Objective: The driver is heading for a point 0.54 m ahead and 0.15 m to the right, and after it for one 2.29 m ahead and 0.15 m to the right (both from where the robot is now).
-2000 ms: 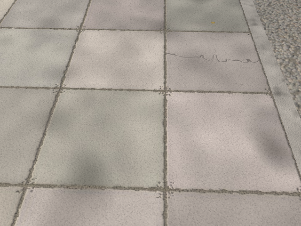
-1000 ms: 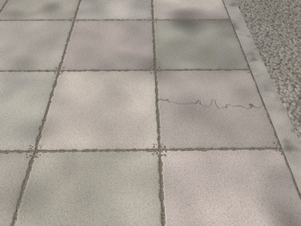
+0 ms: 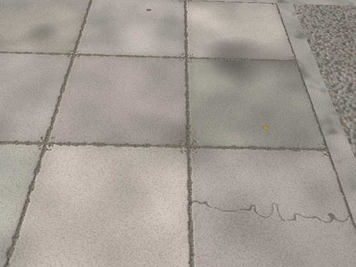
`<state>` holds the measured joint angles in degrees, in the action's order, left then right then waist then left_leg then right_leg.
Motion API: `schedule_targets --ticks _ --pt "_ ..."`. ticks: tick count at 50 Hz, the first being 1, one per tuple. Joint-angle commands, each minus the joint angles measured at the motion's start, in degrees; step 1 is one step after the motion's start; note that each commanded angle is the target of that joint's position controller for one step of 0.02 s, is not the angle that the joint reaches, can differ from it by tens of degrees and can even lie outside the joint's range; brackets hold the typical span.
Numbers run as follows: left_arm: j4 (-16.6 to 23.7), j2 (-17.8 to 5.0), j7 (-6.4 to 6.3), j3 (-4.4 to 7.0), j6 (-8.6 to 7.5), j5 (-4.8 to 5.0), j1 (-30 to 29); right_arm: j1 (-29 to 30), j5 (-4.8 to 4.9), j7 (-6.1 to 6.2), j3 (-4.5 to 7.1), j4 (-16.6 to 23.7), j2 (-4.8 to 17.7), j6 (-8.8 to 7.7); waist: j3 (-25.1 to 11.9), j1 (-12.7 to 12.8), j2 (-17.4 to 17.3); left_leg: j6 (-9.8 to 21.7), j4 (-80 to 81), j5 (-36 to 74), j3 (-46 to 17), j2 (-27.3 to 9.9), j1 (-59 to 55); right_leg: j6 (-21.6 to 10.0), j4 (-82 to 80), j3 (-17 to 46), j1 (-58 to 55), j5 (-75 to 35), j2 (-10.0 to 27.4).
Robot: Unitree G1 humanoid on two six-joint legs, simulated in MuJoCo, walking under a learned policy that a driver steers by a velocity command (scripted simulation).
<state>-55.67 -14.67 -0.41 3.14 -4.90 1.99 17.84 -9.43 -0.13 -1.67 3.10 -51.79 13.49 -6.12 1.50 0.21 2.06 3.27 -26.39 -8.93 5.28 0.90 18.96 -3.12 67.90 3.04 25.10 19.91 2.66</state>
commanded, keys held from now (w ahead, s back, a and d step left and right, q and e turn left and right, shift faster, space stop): w+e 0.58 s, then q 0.42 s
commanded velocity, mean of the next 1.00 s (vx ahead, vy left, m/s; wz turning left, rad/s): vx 0.39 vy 0.00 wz -0.25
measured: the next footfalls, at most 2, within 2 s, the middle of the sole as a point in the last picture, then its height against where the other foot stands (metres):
right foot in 0.44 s outside the picture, level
left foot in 0.90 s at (196, 219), level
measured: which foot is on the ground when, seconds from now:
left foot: down 0.00-0.42, up 0.44-0.88, down 0.90-1.00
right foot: up 0.00-0.42, down 0.44-0.90, up 0.92-1.00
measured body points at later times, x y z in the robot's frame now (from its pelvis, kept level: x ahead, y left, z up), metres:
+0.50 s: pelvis +0.27 -0.07 -0.02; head +0.31 -0.08 +0.43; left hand +0.50 +0.14 -0.12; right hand +0.23 -0.34 -0.16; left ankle +0.10 +0.10 -0.65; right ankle +0.34 -0.15 -0.74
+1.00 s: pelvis +0.50 -0.10 -0.01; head +0.54 -0.11 +0.44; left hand +0.69 +0.12 -0.13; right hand +0.57 -0.40 -0.12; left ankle +0.63 -0.06 -0.74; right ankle +0.36 -0.18 -0.66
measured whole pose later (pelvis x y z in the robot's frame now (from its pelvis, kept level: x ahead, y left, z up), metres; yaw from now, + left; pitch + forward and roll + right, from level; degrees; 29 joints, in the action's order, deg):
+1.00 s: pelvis +0.50 -0.10 -0.01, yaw -14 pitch +2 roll -1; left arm -45.6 -15.6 -1.4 3.1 -1.7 -0.2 9.1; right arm -7.9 -0.6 -1.7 3.3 -45.1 15.8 -3.8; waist 2.5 -0.6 0.1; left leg 3.8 -30.0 -4.7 -0.5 3.1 27.8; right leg 0.1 65.5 2.3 22.2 31.1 -5.2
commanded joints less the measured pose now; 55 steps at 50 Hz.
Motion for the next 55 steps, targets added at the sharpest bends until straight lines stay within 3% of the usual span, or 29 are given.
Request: schedule_targets --ticks 1,5,10,16,19,21,22,23,24,25,26,27,28,31,33,35,37,40,42,44,45,46,47,48,49,50,51,52,55 --pt "2.2 -2.5 -0.49 1.42 1.1 0.05 3.4 -1.2 -0.74 0.01 0.84 0.9 4.0 -1.17 -2.7 0.6 -7.8 7.2 17.9 2.9 -13.0 -14.9 -7.4 -0.4 0.1 3.2 7.9 -5.9 5.5" --pt "4.4 -2.6 -0.61 2.07 2.09 -0.39 -1.5 -3.9 -1.15 1.3 1.58 -1.0 6.5 -1.37 0.3 0.5 -5.4 7.3 19.6 10.8 -5.9 -14.9 -9.0 0.5 -6.4 5.2 15.3 -15.2 5.0" --pt "7.5 -1.4 0.92 1.7 1.54 -0.9 -9.5 -5.8 -0.81 2.71 1.57 -1.6 7.6 -0.77 2.0 -1.7 -4.6 5.4 20.3 13.6 1.0 -14.2 -13.0 0.9 -21.1 1.2 16.2 -26.0 3.8" --pt "13.4 -0.2 3.23 0.71 1.61 -0.79 -19.0 -11.4 0.25 3.28 2.27 -3.4 9.3 1.54 5.0 -4.6 -3.8 5.1 15.3 22.0 4.7 -18.1 -25.9 -0.9 -29.5 -4.5 20.8 -19.1 2.8" --pt "15.0 -2.4 4.11 1.7 1.86 -0.65 -16.4 -8.9 0.76 3.72 2.95 -2.1 11.6 2.56 1.2 -1.1 -7.0 3.4 5.8 47.1 7.6 -18.2 -26.8 -3.7 -30.4 -9.9 10.5 -10.8 -1.9" --pt "12.7 -7.0 3.85 4.19 1.99 -0.33 -3.6 -6.4 1.15 3.97 3.2 -1.1 12.8 3.17 -6.1 6.5 -7.8 1.4 -12.5 55.2 9.0 -16.2 -22.3 -7.1 -34.6 -11.3 -8.1 -11.3 -6.4" --pt "10.5 -11.9 2.63 6.35 2.36 -0.54 5.7 -6.0 0.89 3.93 2.9 0.0 12.3 2.73 -11.2 10.6 -3.3 -1.2 -29.2 39.7 8.9 -13.4 -9.5 -10.1 -38.2 -2.2 -25.6 -12.4 -2.7" --pt "10.4 -17.7 1.98 7.12 2.13 -0.3 5.6 -11.5 -1.13 2.54 0.04 2.8 2.4 0.95 -15.2 3.5 12.1 -4.5 -50.3 -19.0 4.5 -1.4 17.8 -20.5 -41.1 29.0 -45.6 -8.7 12.7" --pt "11.5 -14.2 2.01 5.83 1.44 -1.25 8.2 -6.7 1.27 1.51 0.31 4.4 5.8 -2.04 -22.9 6.4 7.4 -3.5 -57.8 -24.7 -9.4 1.3 25.2 -23.6 -50.1 45.1 -50.2 -4.7 17.4" --pt "11.3 -10.6 1.97 4.87 0.86 -1.71 6.4 -0.4 3.2 1.04 1.07 6.3 8.3 -3.43 -15.6 7.4 4.5 -1.7 -56.3 -19.4 -11.0 -2.1 30.1 -19.8 -50.9 36.2 -46.1 -9.0 15.2" --pt "12.2 -8.3 1.99 4.17 0.49 -1.2 1.9 0.4 2.7 1.23 0.93 6.4 8.1 -3.89 -10.7 4.6 -0.2 -0.9 -50.7 -14.0 -10.8 -4.8 28.1 -17.3 -50.9 28.1 -37.2 -13.9 12.6" --pt "13.4 -6.4 2.08 3.52 0.41 -1.09 -2.7 0.3 1.3 1.67 1.43 5.7 8.4 -3.59 -7.3 2.0 -3.0 -1.4 -45.7 -11.8 -10.3 -6.6 23.8 -15.6 -51.6 22.5 -28.3 -19.4 10.3" --pt "14.4 -5.2 1.87 2.96 0.31 -1.49 -5.0 -1.1 0.74 1.76 1.98 5.6 9.0 -2.69 -6.2 -0.1 -2.6 -2.0 -42.7 -10.3 -10.6 -7.8 19.4 -15.0 -52.9 19.4 -22.6 -22.8 8.9" --pt "14.8 -6.6 0.96 2.84 0.05 -1.87 -6.0 -3.0 -0.1 1.98 1.99 5.5 7.2 -0.29 -3.8 -2.4 -2.2 -4.9 -35.3 -7.3 -8.0 -8.1 15.5 -14.4 -54.3 11.9 -14.2 -38.5 7.5" --pt "13.7 -7.0 0.16 2.77 0.09 -2.21 -4.6 -0.7 -0.62 2.19 1.26 6.0 5.3 0.18 -2.8 -1.8 -0.6 -5.9 -26.7 -0.6 -6.0 -7.2 14.0 -12.4 -53.8 5.1 -11.3 -48.8 5.0" --pt "12.7 -6.6 -0.26 2.43 0.45 -2.16 -3.2 2.2 -0.45 1.82 0.52 6.3 3.9 0.1 -3.3 0.1 1.4 -5.0 -17.0 9.5 -4.4 -5.7 10.6 -9.4 -53.2 0.2 -11.0 -49.4 2.2" --pt "11.5 -6.8 -0.5 2.21 0.56 -2.32 -1.3 4.8 0.18 1.25 0.34 6.7 4.4 -0.09 -4.4 2.0 2.0 -4.1 -10.8 18.2 -4.2 -4.4 8.4 -7.8 -52.9 -0.7 -13.4 -46.1 2.8" --pt "10.3 -6.9 -0.53 1.91 0.56 -2.87 -2.7 6.2 0.39 0.51 0.57 7.3 6.0 0.1 -4.1 2.2 2.5 -2.4 -7.1 17.4 -5.6 -3.8 8.6 -7.2 -51.1 -0.2 -18.0 -42.5 5.7" --pt "10.0 -7.8 -0.85 2.21 1.08 -2.63 -4.4 6.4 0.18 -0.17 1.15 8.2 8.0 0.06 -3.5 1.4 3.0 -0.9 -6.6 10.3 -5.7 -2.9 10.6 -6.9 -47.1 0.4 -21.9 -44.6 7.6" --pt "10.5 -8.3 -1.75 2.42 2.13 -1.88 -6.5 1.1 -0.29 -0.81 2.09 7.5 9.9 -0.13 -5.2 -1.7 2.7 0.8 -2.5 8.0 -3.9 -0.7 6.4 -5.0 -38.3 -0.4 -23.8 -49.8 6.8" --pt "11.0 -8.1 -2.19 2.37 2.52 -1.97 -5.9 -3.7 -0.52 -0.79 3.08 6.5 12.2 -0.22 -8.0 -3.4 0.0 2.6 0.2 19.7 -5.6 -1.2 -0.8 -2.5 -29.0 -2.3 -22.2 -47.3 3.5" --pt "12.7 -7.1 -2.26 1.94 2.36 -3.32 -3.7 -6.9 -1.13 -0.43 3.97 7.2 16.1 0.0 -13.5 -2.4 -8.8 8.1 -1.8 42.4 -18.4 -10.2 -13.7 1.3 -11.9 -5.0 -11.6 -27.4 -2.6" --pt "12.9 -2.8 -1.57 0.53 2.09 -3.69 1.8 -7.5 -1.88 -0.17 3.54 7.9 16.4 0.75 -19.9 -0.1 -19.4 19.6 0.2 52.4 -37.9 -22.2 -28.5 4.7 5.3 -2.6 6.5 18.2 -11.3" --pt "12.1 -6.4 -0.72 0.9 2.18 -2.57 1.3 -6.7 -0.84 0.06 2.86 9.0 12.7 1.57 -23.5 -1.8 -12.7 19.0 2.9 35.5 -40.2 -21.0 -27.8 4.0 10.5 4.5 9.2 17.7 -8.0" --pt "13.1 -7.4 -0.66 1.29 2.84 -1.32 -3.0 -2.8 -0.12 0.47 2.6 10.7 11.3 2.34 -17.3 -2.0 -8.7 16.6 4.3 22.8 -35.5 -18.6 -21.7 4.1 11.4 4.1 12.5 13.6 -6.0" --pt "13.4 -7.4 -1.08 1.45 3.69 -1.61 -5.5 -0.5 0.57 0.9 2.14 11.5 10.0 3.26 -12.5 -1.6 -3.3 13.9 6.7 13.1 -31.9 -16.2 -14.5 4.4 8.4 3.2 12.7 10.2 -4.1" --pt "14.0 -7.7 -1.68 1.77 4.54 -2.24 -7.1 1.0 0.66 1.35 1.91 12.2 9.6 4.03 -9.2 -0.9 -2.2 12.3 8.7 6.0 -30.3 -14.8 -7.5 4.5 3.9 3.0 11.0 7.8 -2.7" --pt "14.7 -7.3 -1.98 1.83 5.14 -2.4 -7.4 1.8 0.13 1.65 1.99 12.6 10.0 4.64 -7.3 0.4 -4.4 11.0 10.3 1.2 -28.6 -12.1 -2.3 4.6 -1.4 2.4 7.7 6.1 -2.4" --pt "14.4 -4.8 -2.66 1.27 5.01 -2.36 -5.8 1.0 -0.56 2.56 2.9 13.6 11.4 5.58 -8.4 0.5 -9.4 10.1 10.7 2.3 -25.7 -8.7 -0.2 5.7 -12.9 0.6 3.1 3.8 -4.2"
